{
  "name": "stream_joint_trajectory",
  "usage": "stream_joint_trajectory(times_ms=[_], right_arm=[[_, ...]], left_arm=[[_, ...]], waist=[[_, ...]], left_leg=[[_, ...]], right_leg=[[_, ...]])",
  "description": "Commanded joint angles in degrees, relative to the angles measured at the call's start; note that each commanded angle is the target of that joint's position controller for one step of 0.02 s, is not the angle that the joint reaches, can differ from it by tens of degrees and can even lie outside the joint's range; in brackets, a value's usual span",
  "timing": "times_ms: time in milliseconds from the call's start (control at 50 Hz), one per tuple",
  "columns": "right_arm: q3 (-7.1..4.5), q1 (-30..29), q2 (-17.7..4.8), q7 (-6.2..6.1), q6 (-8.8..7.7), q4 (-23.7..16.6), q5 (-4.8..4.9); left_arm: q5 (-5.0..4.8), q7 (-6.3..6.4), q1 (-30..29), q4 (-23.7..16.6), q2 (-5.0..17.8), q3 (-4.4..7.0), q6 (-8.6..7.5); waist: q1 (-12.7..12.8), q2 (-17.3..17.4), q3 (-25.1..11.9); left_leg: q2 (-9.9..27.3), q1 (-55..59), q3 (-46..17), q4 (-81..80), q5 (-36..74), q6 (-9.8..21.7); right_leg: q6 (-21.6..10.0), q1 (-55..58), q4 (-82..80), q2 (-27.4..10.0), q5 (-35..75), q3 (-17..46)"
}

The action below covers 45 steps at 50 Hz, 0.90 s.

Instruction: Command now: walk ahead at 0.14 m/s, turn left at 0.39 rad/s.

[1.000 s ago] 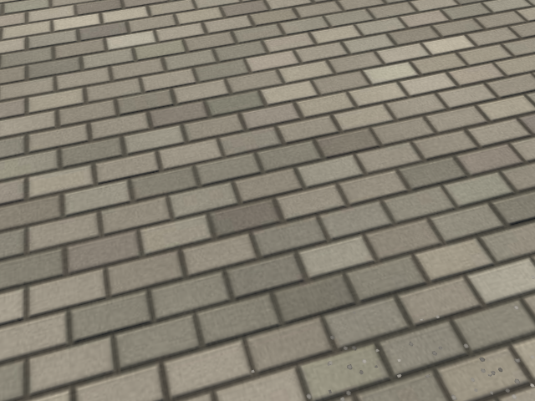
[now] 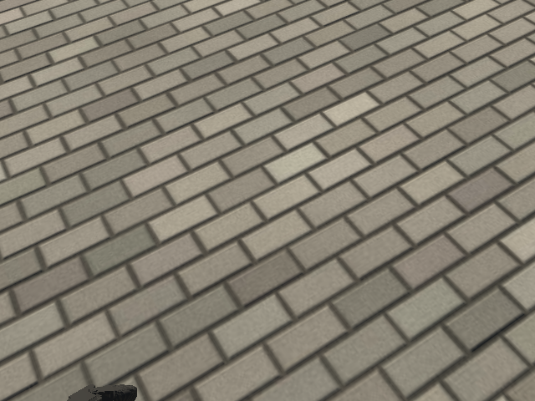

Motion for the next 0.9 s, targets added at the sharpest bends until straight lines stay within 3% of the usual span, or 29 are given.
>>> stream_joint_trajectory(times_ms=[20,100,180,240,260,280,300,320,340,360,380,400,440,540,620,660,700,720,740,760,780,800,820,840,860,900], right_arm=[[-1.38,6.0,-1.9,-1.08,2.61,-3.7,-0.31],[-1.26,1.0,-1.2,-0.22,3.18,-6.9,-0.89],[-1.8,-3.0,-3.1,1.18,3.72,-9.8,-0.76],[-2.43,-2.3,-3.4,1.92,4.01,-10.5,-1.05],[-3.04,-0.8,-4.4,1.77,3.95,-10.0,-1.3],[-4.09,0.9,-7.6,1.24,3.75,-10.0,-1.56],[-5.09,0.7,-13.7,0.1,3.64,-12.3,-1.73],[-5.03,2.5,-14.4,0.72,2.43,-13.2,-3.5],[-4.65,1.0,-12.9,1.04,1.25,-13.3,-3.71],[-4.3,-2.8,-11.3,0.75,0.64,-13.9,-2.5],[-3.64,-5.6,-9.1,0.38,0.65,-14.7,-1.35],[-3.26,-7.5,-8.3,-0.03,0.84,-15.3,-0.83],[-2.9,-6.9,-7.5,-0.6,0.99,-15.9,-1.18],[-3.8,-4.8,-8.9,-1.46,1.7,-16.4,-0.8],[-4.24,-5.5,-9.5,-0.89,2.47,-17.4,-0.91],[-4.32,-6.1,-9.4,-0.59,2.73,-17.9,-0.56],[-4.32,-7.7,-9.2,-0.55,3.08,-18.5,0.08],[-4.24,-8.5,-8.9,-0.67,3.29,-18.8,0.49],[-3.76,-7.4,-6.9,-0.79,3.34,-19.2,0.23],[-3.14,-4.2,-4.1,-0.53,3.06,-19.8,0.0],[-4.47,-5.3,-8.5,-0.33,2.28,-20.2,-0.56],[-5.63,-4.5,-11.6,-0.06,2.16,-19.0,-0.58],[-5.91,-3.5,-11.3,0.06,2.64,-17.5,-0.29],[-5.68,-2.8,-10.0,-0.02,3.28,-16.5,-0.31],[-5.18,-2.9,-8.4,0.15,3.72,-16.5,-0.22],[-4.17,-5.3,-5.9,0.5,3.85,-17.7,0.32]], left_arm=[[0.82,0.51,-0.9,-1.9,7.6,2.78,-0.23],[0.28,1.57,-2.0,-0.3,9.4,3.66,-0.37],[-0.94,2.0,-0.6,1.6,11.5,4.5,0.8],[-2.2,2.05,-0.3,3.0,12.2,4.88,1.85],[-2.27,2.08,1.4,3.9,10.9,4.65,2.24],[-1.57,1.91,4.2,5.1,8.7,4.23,2.73],[0.92,1.53,4.7,3.3,5.8,3.33,2.86],[0.53,2.03,-1.7,0.9,8.3,3.96,2.59],[-0.76,2.28,-3.5,0.8,9.7,4.53,2.67],[-0.94,2.62,-2.0,1.6,9.7,4.84,2.82],[-0.38,3.1,-1.1,2.8,10.0,5.1,2.97],[0.09,3.27,-0.3,2.8,10.0,5.26,2.94],[-0.28,2.97,0.3,2.7,8.8,5.03,2.5],[-0.82,2.35,-2.4,1.7,6.6,3.81,1.9],[-1.37,1.3,-2.3,1.5,7.5,3.91,1.26],[-1.57,0.75,-1.7,1.4,7.9,4.04,0.71],[-1.62,0.16,0.8,1.8,8.1,4.26,0.14],[-1.47,-0.07,3.0,2.4,8.7,4.58,-0.06],[-0.72,0.09,5.3,2.7,11.6,5.44,0.07],[0.2,0.61,3.8,2.3,16.6,6.44,0.85],[1.5,0.5,4.1,1.8,14.7,6.18,0.84],[1.11,0.88,1.5,0.3,11.8,5.3,0.73],[0.47,1.25,-1.5,-0.3,9.6,4.77,0.96],[-0.23,1.51,-2.8,-0.9,8.7,4.43,1.17],[-0.65,1.8,-2.7,-0.9,8.6,4.2,1.37],[-0.26,2.4,-0.8,-0.6,9.2,4.28,2.09]], waist=[[-1.1,-10.3,-8.1],[-0.4,-8.8,-8.0],[1.0,-9.4,-8.3],[0.1,-8.4,-7.5],[0.0,-6.5,-7.2],[0.6,1.8,-5.3],[2.8,19.4,-3.4],[-1.9,16.7,-6.1],[-1.2,11.0,-5.6],[1.0,7.9,-5.3],[2.1,5.6,-6.2],[3.1,5.6,-6.9],[3.4,5.2,-9.1],[1.5,6.3,-9.0],[1.0,7.6,-8.0],[1.0,8.0,-8.1],[2.8,8.0,-8.5],[4.1,7.2,-8.6],[3.9,3.1,-10.0],[0.1,-13.2,-8.7],[2.0,-18.7,-7.6],[1.3,-13.0,-6.9],[0.2,-10.0,-5.9],[0.2,-8.7,-5.1],[0.7,-8.5,-4.4],[2.2,-9.6,-3.8]], left_leg=[[2.8,-1.8,0.2,1.6,4.9,-1.2],[3.9,2.2,0.9,-10.8,13.0,0.8],[3.2,5.3,2.7,-19.2,13.5,2.6],[0.9,10.8,5.6,-30.6,16.0,5.5],[-0.6,14.3,5.6,-34.5,17.7,7.1],[3.0,18.0,-1.9,-42.1,27.3,9.8],[17.0,24.4,-22.2,-45.0,44.7,17.4],[20.7,20.6,-29.2,-48.9,40.3,24.8],[17.6,20.2,-25.1,-49.3,35.9,22.9],[14.6,19.8,-21.0,-48.4,33.8,19.3],[12.8,19.4,-18.6,-47.7,33.5,16.8],[11.6,17.9,-16.8,-47.1,36.0,16.0],[10.1,18.3,-15.6,-46.5,39.1,16.0],[8.8,20.6,-18.4,-45.8,32.1,16.2],[8.3,17.4,-23.0,-45.3,30.3,17.3],[7.9,18.1,-25.7,-44.2,32.7,17.2],[6.2,17.9,-26.8,-42.0,34.3,15.8],[4.4,15.6,-25.9,-40.4,31.7,13.8],[1.5,9.4,-23.1,-35.5,22.1,10.9],[-7.8,-2.6,-11.5,-23.6,1.8,7.0],[-8.2,-8.5,-7.0,-9.9,-7.7,3.8],[-5.4,-8.5,-8.0,-1.4,-3.8,2.3],[-4.7,-8.2,-7.1,1.9,0.0,1.2],[-4.3,-8.9,-6.4,4.3,3.1,0.3],[-4.0,-9.6,-5.6,6.0,5.3,-0.5],[-3.1,-9.6,-2.1,2.1,8.1,-1.5]], right_leg=[[-12.6,6.9,-14.2,-15.2,12.9,10.1],[-12.2,5.6,-15.1,-15.5,9.6,4.1],[-11.2,9.4,-13.9,-17.7,5.7,2.9],[-7.6,10.6,-9.0,-17.1,-0.4,0.9],[-5.0,9.2,-4.9,-15.1,-4.8,-0.7],[-0.5,4.4,5.4,-10.6,-11.2,-5.2],[5.8,-12.3,25.2,-1.8,-29.6,-9.2],[5.6,-16.6,35.1,2.0,-32.1,1.9],[4.6,-17.8,38.8,1.0,-27.2,5.2],[4.0,-18.1,38.2,0.1,-21.3,6.6],[4.0,-17.2,37.5,-0.4,-17.9,7.1],[4.3,-15.1,37.8,0.1,-15.2,6.9],[4.7,-12.6,36.9,1.3,-12.2,7.0],[5.8,-9.5,20.8,2.7,-10.6,8.2],[5.5,-3.0,13.3,4.1,-13.3,8.3],[4.9,-0.6,9.0,4.7,-14.2,8.4],[3.7,4.6,-0.2,5.0,-10.1,7.8],[2.7,10.2,-7.0,4.0,-3.6,7.4],[0.0,18.2,-8.7,-3.1,0.9,12.0],[-7.2,23.4,-9.6,-15.3,13.3,24.6],[-15.4,20.0,-11.6,-22.6,18.4,33.0],[-15.3,18.6,-11.1,-21.1,17.6,28.7],[-12.2,17.4,-10.1,-16.8,15.3,22.4],[-10.2,17.4,-9.7,-13.8,13.2,18.2],[-10.2,17.2,-9.8,-12.9,14.4,15.7],[-10.4,17.9,-10.7,-11.1,14.1,11.1]])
